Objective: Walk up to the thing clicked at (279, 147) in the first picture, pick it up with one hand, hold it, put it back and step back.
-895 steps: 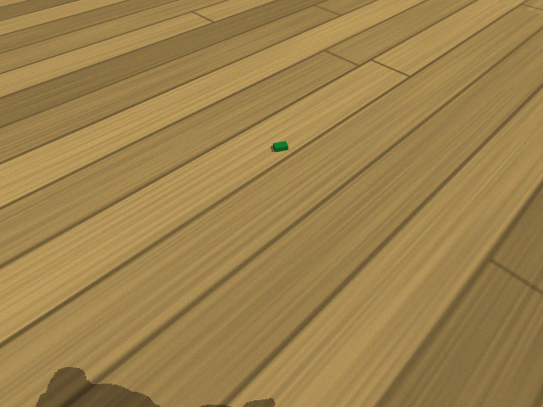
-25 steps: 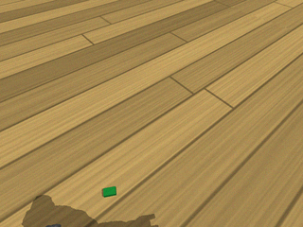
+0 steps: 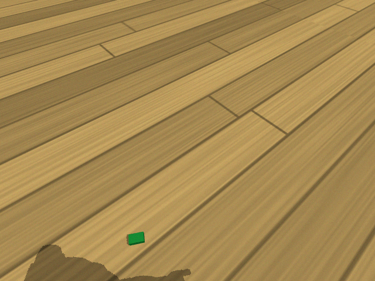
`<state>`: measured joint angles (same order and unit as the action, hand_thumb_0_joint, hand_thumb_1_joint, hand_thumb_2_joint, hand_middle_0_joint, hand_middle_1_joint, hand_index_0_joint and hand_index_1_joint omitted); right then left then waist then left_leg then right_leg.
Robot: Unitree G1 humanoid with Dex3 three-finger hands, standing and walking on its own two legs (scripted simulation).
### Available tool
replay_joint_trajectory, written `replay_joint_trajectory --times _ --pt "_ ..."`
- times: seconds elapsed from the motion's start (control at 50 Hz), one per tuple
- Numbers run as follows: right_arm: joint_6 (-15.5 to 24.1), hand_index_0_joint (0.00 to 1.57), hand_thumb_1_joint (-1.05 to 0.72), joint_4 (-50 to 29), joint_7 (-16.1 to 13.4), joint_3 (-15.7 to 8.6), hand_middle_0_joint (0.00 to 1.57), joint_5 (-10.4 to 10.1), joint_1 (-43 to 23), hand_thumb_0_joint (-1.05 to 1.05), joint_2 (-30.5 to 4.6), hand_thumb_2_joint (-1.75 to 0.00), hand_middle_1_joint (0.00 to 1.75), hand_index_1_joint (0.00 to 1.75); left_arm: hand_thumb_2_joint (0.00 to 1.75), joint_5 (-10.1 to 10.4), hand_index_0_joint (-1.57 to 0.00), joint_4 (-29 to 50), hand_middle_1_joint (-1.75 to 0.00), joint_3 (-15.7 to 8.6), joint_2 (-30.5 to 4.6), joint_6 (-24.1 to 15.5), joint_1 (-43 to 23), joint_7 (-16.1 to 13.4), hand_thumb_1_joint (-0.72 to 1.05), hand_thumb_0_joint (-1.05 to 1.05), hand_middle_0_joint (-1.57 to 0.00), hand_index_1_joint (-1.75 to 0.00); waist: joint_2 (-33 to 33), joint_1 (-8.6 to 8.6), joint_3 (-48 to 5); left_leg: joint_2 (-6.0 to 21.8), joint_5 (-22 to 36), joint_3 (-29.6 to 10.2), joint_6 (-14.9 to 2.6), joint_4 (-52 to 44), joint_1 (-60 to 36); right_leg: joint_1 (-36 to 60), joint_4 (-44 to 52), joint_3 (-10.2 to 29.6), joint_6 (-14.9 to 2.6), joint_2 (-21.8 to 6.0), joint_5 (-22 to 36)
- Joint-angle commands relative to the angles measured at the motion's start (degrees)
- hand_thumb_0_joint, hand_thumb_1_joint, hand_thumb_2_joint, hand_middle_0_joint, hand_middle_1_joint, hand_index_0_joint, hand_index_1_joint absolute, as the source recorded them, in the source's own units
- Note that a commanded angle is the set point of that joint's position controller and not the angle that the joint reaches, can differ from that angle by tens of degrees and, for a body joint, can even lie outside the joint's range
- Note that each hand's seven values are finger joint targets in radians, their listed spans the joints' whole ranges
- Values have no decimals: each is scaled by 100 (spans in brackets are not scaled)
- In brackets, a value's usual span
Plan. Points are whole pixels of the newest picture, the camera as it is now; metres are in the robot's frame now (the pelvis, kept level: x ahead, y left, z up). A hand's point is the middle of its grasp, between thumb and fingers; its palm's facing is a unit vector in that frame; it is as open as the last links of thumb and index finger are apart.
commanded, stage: walk up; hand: left
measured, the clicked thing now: (136, 238) +0.43 +0.26 -0.77
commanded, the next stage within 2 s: stand in 0.10 s
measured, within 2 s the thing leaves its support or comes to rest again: neither
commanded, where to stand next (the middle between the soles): +0.05 +0.01 m, yaw +3 degrees
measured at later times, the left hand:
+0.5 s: hand out of the picture +0.07 +0.26 -0.15, palm faces -0.02 -0.93 -0.36, open 7.4 cm
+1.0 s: hand out of the picture +0.06 +0.27 -0.16, palm faces -0.02 -0.94 -0.35, open 7.4 cm
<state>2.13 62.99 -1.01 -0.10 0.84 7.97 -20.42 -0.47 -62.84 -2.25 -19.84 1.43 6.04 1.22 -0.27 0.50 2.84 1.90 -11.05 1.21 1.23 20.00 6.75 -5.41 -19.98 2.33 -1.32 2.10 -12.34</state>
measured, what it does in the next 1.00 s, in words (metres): stands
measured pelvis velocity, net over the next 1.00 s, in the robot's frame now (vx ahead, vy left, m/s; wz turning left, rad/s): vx -0.01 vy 0.01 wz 0.01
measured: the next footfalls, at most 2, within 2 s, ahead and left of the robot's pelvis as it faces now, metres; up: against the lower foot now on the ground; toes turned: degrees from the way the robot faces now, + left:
none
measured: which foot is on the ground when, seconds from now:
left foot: down 0.00-1.00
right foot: down 0.00-1.00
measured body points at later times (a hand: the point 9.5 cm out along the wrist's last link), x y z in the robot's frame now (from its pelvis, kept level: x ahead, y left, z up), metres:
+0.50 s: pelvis +0.00 +0.01 +0.00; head +0.01 +0.00 +0.45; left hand +0.07 +0.31 -0.13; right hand +0.08 -0.29 -0.13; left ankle +0.00 +0.13 -0.75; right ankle -0.02 -0.11 -0.75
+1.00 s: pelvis -0.01 +0.01 +0.00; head +0.01 +0.01 +0.45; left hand +0.06 +0.31 -0.13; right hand +0.07 -0.29 -0.13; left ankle +0.00 +0.13 -0.75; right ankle -0.02 -0.11 -0.75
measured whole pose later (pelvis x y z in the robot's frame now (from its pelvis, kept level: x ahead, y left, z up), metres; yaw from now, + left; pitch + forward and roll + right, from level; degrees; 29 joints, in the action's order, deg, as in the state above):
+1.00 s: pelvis -0.01 +0.01 +0.00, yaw +1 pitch -2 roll +0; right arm 0.7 65.3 0.3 0.2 0.5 6.4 -20.2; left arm -0.3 -64.7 0.6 -20.0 -0.6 7.0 -0.2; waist 0.0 0.3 2.9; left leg 0.5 -9.2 1.1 0.2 17.5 6.4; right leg -5.0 -17.6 2.2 -0.1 0.7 -10.7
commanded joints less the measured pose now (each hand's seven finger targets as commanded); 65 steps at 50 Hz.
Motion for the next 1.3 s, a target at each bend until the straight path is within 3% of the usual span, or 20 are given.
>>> replay_joint_trajectory --times 0.0,0.06,0.08,0.12,0.24,0.44,0.58,0.66,0.72,0.8,1.28 --pt "111 20 -90 -313 -71 -295 20 5 -172 0 -1269 -90 30 30 90 -9 -20 376 -30 -230 -1212 -154 -272 -47 90 0 -20 -30 35 -13 -367 578 758 -492 -300 -320 -171 -103 326 549 -106 -706 876" --pt "117 20 -90 -315 -72 -294 20 -2 -201 0 -1268 -90 30 30 90 -2 -20 349 -30 -226 -1200 -150 -241 -52 90 0 -20 -30 41 -17 -372 601 906 -502 -302 -330 -228 -131 311 523 -87 -686 953" --pt "61 20 -90 -298 -28 -239 20 -13 -440 0 -1179 -90 30 30 90 40 -20 326 -30 -116 -1163 -241 -259 -90 90 0 -20 -30 259 -88 -286 607 1087 -478 -247 -281 -224 -111 429 579 -67 -852 1229" --pt "25 20 -90 -297 -3 -227 20 -30 -380 0 -1153 -90 30 30 90 28 -20 285 -30 -102 -1213 -304 -240 -122 90 0 -20 -30 159 -34 -427 620 1169 -478 -248 -268 -323 -15 409 585 -51 -881 1502" --pt "-35 20 -90 -238 39 -209 20 -36 -401 0 -1170 -90 30 30 90 19 -20 214 -30 -45 -1267 -344 -243 -179 90 0 -20 -30 -50 -1 -529 613 1131 -462 -229 -322 -487 -19 456 517 -8 -879 1560" --pt "-53 20 -90 -168 70 -204 20 -28 -437 0 -1169 -90 30 30 90 18 -20 159 -30 18 -1270 -368 -206 -201 90 0 -20 -30 -62 -13 -451 620 905 -510 -242 -415 -447 -86 560 499 28 -886 1264" --pt "-61 20 -90 -135 87 -216 20 -19 -425 0 -1170 -90 30 30 90 19 -20 141 -30 22 -1290 -353 -167 -201 90 0 -20 -30 24 -24 -342 589 507 -537 -238 -515 -282 -188 612 503 26 -865 758" --pt "-40 20 -90 -122 86 -216 20 -25 -441 0 -1143 -90 30 30 90 7 -20 149 -30 35 -1296 -359 -154 -197 90 0 -20 -30 36 -19 -459 617 844 -549 -233 -478 -395 -138 529 482 5 -871 1017" --pt "-48 20 -90 -92 81 -218 20 -19 -397 0 -1162 -90 30 30 90 20 -20 126 -30 35 -1283 -352 -140 -193 90 0 -20 -30 45 -21 -411 593 673 -545 -247 -505 -328 -129 546 512 8 -880 906" --pt "-42 20 -90 -107 79 -210 20 -26 -421 0 -1135 -90 30 30 90 22 -20 131 -30 33 -1296 -349 -144 -201 90 0 -20 -30 11 -30 -402 592 904 -570 -234 -500 -310 -104 502 462 8 -869 1031" --pt "-29 20 -90 -124 70 -220 20 -34 -396 0 -1170 -90 30 30 90 4 -20 157 -30 43 -1251 -332 -66 -193 90 0 -20 -30 21 -51 -441 600 925 -603 -267 -478 -331 -75 456 460 -1 -905 992"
